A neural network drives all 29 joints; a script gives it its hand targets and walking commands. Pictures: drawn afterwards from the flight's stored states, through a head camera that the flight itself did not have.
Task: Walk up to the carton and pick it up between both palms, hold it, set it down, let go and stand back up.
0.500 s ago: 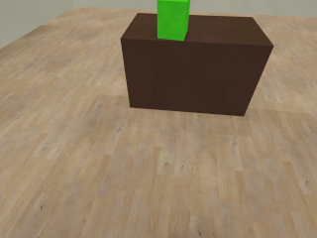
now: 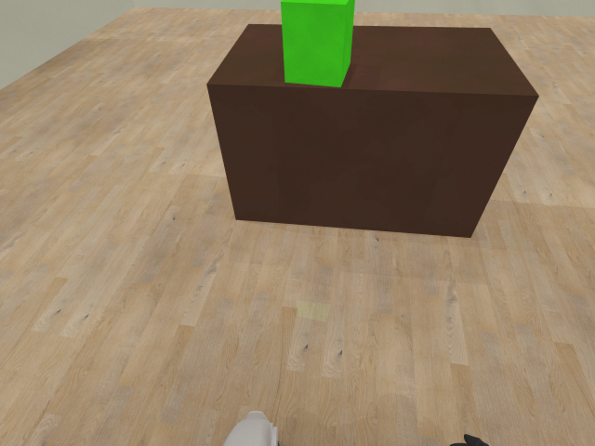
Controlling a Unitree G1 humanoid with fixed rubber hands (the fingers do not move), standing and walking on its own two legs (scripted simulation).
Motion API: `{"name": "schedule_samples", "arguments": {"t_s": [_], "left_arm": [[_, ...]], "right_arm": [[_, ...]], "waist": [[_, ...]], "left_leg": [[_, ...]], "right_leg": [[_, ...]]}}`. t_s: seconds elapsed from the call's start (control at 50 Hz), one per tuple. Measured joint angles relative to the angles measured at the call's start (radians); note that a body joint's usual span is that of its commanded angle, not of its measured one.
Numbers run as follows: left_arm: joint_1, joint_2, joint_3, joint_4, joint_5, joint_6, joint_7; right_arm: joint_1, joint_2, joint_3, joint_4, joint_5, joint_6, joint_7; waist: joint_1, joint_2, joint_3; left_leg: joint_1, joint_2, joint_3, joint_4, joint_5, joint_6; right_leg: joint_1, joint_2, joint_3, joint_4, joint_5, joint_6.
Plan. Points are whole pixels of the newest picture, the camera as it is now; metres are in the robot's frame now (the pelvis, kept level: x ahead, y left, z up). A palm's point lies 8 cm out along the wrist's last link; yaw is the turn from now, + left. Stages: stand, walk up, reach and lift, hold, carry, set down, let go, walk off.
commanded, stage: walk up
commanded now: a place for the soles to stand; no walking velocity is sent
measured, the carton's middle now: (319, 36) +1.37 +0.06 +0.04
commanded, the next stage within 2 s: none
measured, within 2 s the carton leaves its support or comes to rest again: neither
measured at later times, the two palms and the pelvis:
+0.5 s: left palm (187, 298) +0.40 +0.26 -0.10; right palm (470, 445) +0.20 -0.20 -0.10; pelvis +0.26 +0.04 +0.01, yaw -4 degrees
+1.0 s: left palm (205, 261) +0.49 +0.26 -0.11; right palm (450, 250) +0.56 -0.25 -0.11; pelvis +0.49 +0.00 +0.00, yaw -4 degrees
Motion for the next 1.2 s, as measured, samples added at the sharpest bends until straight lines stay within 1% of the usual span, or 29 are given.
{"name": "schedule_samples", "arguments": {"t_s": [0.04, 0.08, 0.1, 0.12, 0.14, 0.16, 0.2, 0.22, 0.26, 0.36, 0.44, 0.5, 0.54, 0.62, 0.66, 0.68, 0.7, 0.72, 0.76, 0.78, 0.82, 0.88, 0.94, 1.04, 1.08, 1.14, 1.16, 1.18, 1.2], "left_arm": [[-0.012, 0.009, 0.001, -0.004, 0.008, -0.002, -0.001], [-0.021, 0.021, 0.002, -0.011, 0.016, 0.002, -0.001], [-0.023, 0.028, 0.002, -0.014, 0.019, 0.007, -0.001], [-0.029, 0.039, 0.002, -0.015, 0.022, 0.014, 0.000], [-0.053, 0.051, 0.002, -0.010, 0.022, 0.024, 0.000], [-0.074, 0.053, 0.000, -0.013, 0.016, 0.036, 0.001], [-0.101, 0.054, -0.008, -0.033, 0.003, 0.059, 0.000], [-0.116, 0.058, -0.011, -0.042, 0.000, 0.065, -0.002], [-0.152, 0.065, -0.012, -0.062, -0.001, 0.067, -0.006], [-0.260, 0.074, 0.004, -0.114, 0.010, 0.061, -0.022], [-0.320, 0.056, 0.004, -0.121, 0.016, 0.069, -0.037], [-0.343, 0.028, -0.012, -0.113, 0.022, 0.074, -0.045], [-0.352, 0.010, -0.023, -0.107, 0.023, 0.075, -0.046], [-0.359, -0.016, -0.033, -0.103, 0.028, 0.067, -0.039], [-0.356, -0.019, -0.029, -0.111, 0.034, 0.053, -0.028], [-0.361, -0.026, -0.023, -0.110, 0.038, 0.045, -0.020], [-0.361, -0.024, -0.019, -0.116, 0.038, 0.041, -0.011], [-0.353, -0.020, -0.016, -0.122, 0.029, 0.040, -0.002], [-0.317, -0.014, -0.008, -0.121, 0.003, 0.045, 0.018], [-0.295, -0.010, -0.005, -0.117, -0.004, 0.046, 0.025], [-0.249, 0.002, 0.002, -0.105, -0.010, 0.041, 0.030], [-0.183, 0.014, 0.010, -0.075, -0.006, 0.025, 0.026], [-0.132, 0.014, 0.009, -0.046, 0.001, 0.014, 0.024], [-0.100, 0.011, -0.003, -0.018, 0.011, 0.007, 0.012], [-0.099, 0.017, -0.006, -0.015, 0.018, 0.009, 0.010], [-0.093, 0.032, -0.008, -0.014, 0.027, 0.025, 0.009], [-0.093, 0.039, -0.009, -0.012, 0.028, 0.033, 0.009], [-0.104, 0.048, -0.010, -0.007, 0.029, 0.044, 0.007], [-0.114, 0.048, -0.013, -0.008, 0.025, 0.055, 0.006]], "right_arm": [[-0.008, 0.009, -0.001, 0.001, -0.003, -0.003, -0.002], [-0.009, 0.015, -0.004, 0.001, -0.011, -0.008, -0.008], [-0.006, 0.016, -0.006, -0.001, -0.016, -0.013, -0.012], [-0.004, 0.022, -0.012, 0.000, -0.022, -0.020, -0.020], [-0.004, 0.032, -0.018, 0.001, -0.028, -0.025, -0.028], [0.002, 0.032, -0.021, -0.006, -0.027, -0.027, -0.036], [0.026, 0.029, -0.022, -0.011, 0.001, -0.023, -0.053], [0.048, 0.031, -0.024, -0.010, 0.013, -0.021, -0.061], [0.102, 0.027, -0.028, -0.003, 0.023, -0.024, -0.071], [0.235, 0.020, -0.041, 0.052, 0.024, -0.053, -0.065], [0.307, 0.040, -0.036, 0.099, 0.026, -0.063, -0.059], [0.332, 0.052, -0.030, 0.116, 0.023, -0.068, -0.051], [0.339, 0.054, -0.024, 0.123, 0.017, -0.069, -0.048], [0.354, 0.043, -0.013, 0.130, 0.003, -0.057, -0.046], [0.367, 0.033, -0.008, 0.131, -0.001, -0.045, -0.047], [0.361, 0.026, -0.005, 0.137, -0.002, -0.036, -0.047], [0.351, 0.024, -0.001, 0.136, 0.002, -0.026, -0.047], [0.340, 0.022, 0.003, 0.129, 0.007, -0.014, -0.047], [0.310, 0.008, 0.001, 0.112, 0.013, 0.001, -0.047], [0.290, 0.000, -0.004, 0.102, 0.013, 0.004, -0.047], [0.245, -0.014, -0.017, 0.079, 0.011, 0.004, -0.046], [0.180, -0.026, -0.036, 0.047, 0.004, 0.001, -0.038], [0.130, -0.023, -0.041, 0.033, 0.001, 0.004, -0.027], [0.080, 0.020, -0.023, 0.035, -0.002, 0.005, -0.008], [0.070, 0.039, -0.014, 0.038, -0.004, 0.003, -0.004], [0.072, 0.053, -0.010, 0.036, -0.010, -0.007, -0.008], [0.074, 0.057, -0.014, 0.035, -0.014, -0.014, -0.013], [0.073, 0.064, -0.018, 0.036, -0.016, -0.021, -0.019], [0.077, 0.061, -0.020, 0.030, -0.011, -0.026, -0.026]], "waist": [[0.002, -0.008, 0.008], [0.005, -0.019, 0.009], [0.006, -0.026, 0.007], [-0.002, -0.045, 0.007], [-0.011, -0.076, 0.021], [-0.014, -0.086, 0.033], [-0.029, -0.082, 0.044], [-0.040, -0.083, 0.045], [-0.059, -0.081, 0.038], [-0.090, -0.076, 0.009], [-0.099, -0.091, -0.012], [-0.105, -0.096, -0.015], [-0.112, -0.096, -0.011], [-0.124, -0.079, -0.009], [-0.123, -0.063, -0.013], [-0.112, -0.037, -0.003], [-0.102, -0.027, 0.009], [-0.088, -0.027, 0.016], [-0.063, -0.025, 0.023], [-0.054, -0.022, 0.026], [-0.041, -0.017, 0.028], [-0.025, -0.015, 0.024], [-0.019, -0.011, 0.016], [-0.019, -0.008, 0.020], [-0.016, -0.014, 0.023], [-0.012, -0.028, 0.018], [-0.018, -0.044, 0.018], [-0.024, -0.073, 0.029], [-0.027, -0.083, 0.039]], "left_leg": [[0.042, -0.006, 0.012, -0.105, 0.037, 0.015], [0.104, -0.021, 0.028, -0.176, 0.025, 0.031], [0.143, -0.032, 0.037, -0.202, 0.000, 0.038], [0.168, -0.051, 0.047, -0.205, -0.076, 0.051], [0.163, -0.079, 0.062, -0.161, -0.129, 0.062], [0.156, -0.087, 0.074, -0.108, -0.170, 0.071], [0.186, -0.080, 0.087, -0.076, -0.212, 0.082], [0.223, -0.079, 0.091, -0.097, -0.220, 0.081], [0.308, -0.074, 0.100, -0.173, -0.220, 0.076], [0.473, -0.070, 0.113, -0.342, -0.209, 0.075], [0.547, -0.082, 0.119, -0.397, -0.236, 0.066], [0.597, -0.088, 0.129, -0.411, -0.274, 0.055], [0.629, -0.089, 0.138, -0.405, -0.310, 0.044], [0.680, -0.074, 0.154, -0.355, -0.410, 0.017], [0.672, -0.053, 0.150, -0.267, -0.490, 0.009], [0.640, -0.024, 0.138, -0.169, -0.536, 0.022], [0.587, -0.015, 0.104, -0.031, -0.527, 0.034], [0.526, -0.030, 0.066, 0.115, -0.526, 0.036], [0.407, -0.056, 0.022, 0.346, -0.487, 0.033], [0.352, -0.059, 0.011, 0.414, -0.456, 0.032], [0.258, -0.054, -0.004, 0.452, -0.401, 0.026], [0.151, -0.041, -0.029, 0.403, -0.334, 0.014], [0.081, -0.025, -0.047, 0.309, -0.233, 0.001], [0.086, 0.004, -0.022, 0.031, -0.073, 0.002], [0.125, 0.000, -0.006, -0.060, -0.068, 0.012], [0.217, -0.021, 0.017, -0.157, -0.108, 0.032], [0.241, -0.039, 0.024, -0.166, -0.158, 0.040], [0.242, -0.066, 0.037, -0.134, -0.199, 0.049], [0.239, -0.078, 0.047, -0.097, -0.230, 0.058]], "right_leg": [[0.042, -0.005, -0.002, -0.013, -0.033, 0.012], [0.077, -0.015, -0.001, -0.002, -0.082, 0.026], [0.085, -0.024, 0.002, 0.025, -0.119, 0.032], [0.077, -0.042, 0.003, 0.084, -0.166, 0.030], [0.045, -0.074, 0.004, 0.195, -0.209, 0.013], [-0.015, -0.084, 0.021, 0.354, -0.195, -0.004], [-0.152, -0.051, 0.062, 0.661, -0.157, -0.012], [-0.212, -0.038, 0.070, 0.764, -0.125, -0.015], [-0.323, -0.029, 0.060, 0.853, -0.065, -0.014], [-0.534, -0.060, 0.035, 0.753, 0.040, 0.002], [-0.626, -0.097, 0.027, 0.611, 0.188, 0.021], [-0.627, -0.116, 0.007, 0.459, 0.287, 0.025], [-0.603, -0.118, -0.010, 0.368, 0.318, 0.021], [-0.510, -0.092, -0.048, 0.251, 0.276, -0.004], [-0.447, -0.068, -0.065, 0.208, 0.218, -0.023], [-0.455, -0.046, -0.077, 0.247, 0.175, -0.033], [-0.467, -0.036, -0.084, 0.299, 0.139, -0.041], [-0.469, -0.035, -0.083, 0.333, 0.111, -0.046], [-0.431, -0.034, -0.077, 0.329, 0.092, -0.049], [-0.397, -0.034, -0.078, 0.304, 0.090, -0.046], [-0.323, -0.036, -0.082, 0.234, 0.095, -0.037], [-0.228, -0.040, -0.086, 0.141, 0.103, -0.034], [-0.161, -0.044, -0.090, 0.084, 0.096, -0.023], [-0.078, -0.046, -0.118, 0.054, 0.044, 0.001], [-0.052, -0.050, -0.131, 0.067, 0.007, 0.013], [-0.026, -0.068, -0.144, 0.123, -0.074, 0.035], [-0.031, -0.087, -0.145, 0.172, -0.114, 0.033], [-0.052, -0.121, -0.136, 0.255, -0.152, 0.016], [-0.096, -0.130, -0.108, 0.376, -0.148, -0.001]]}}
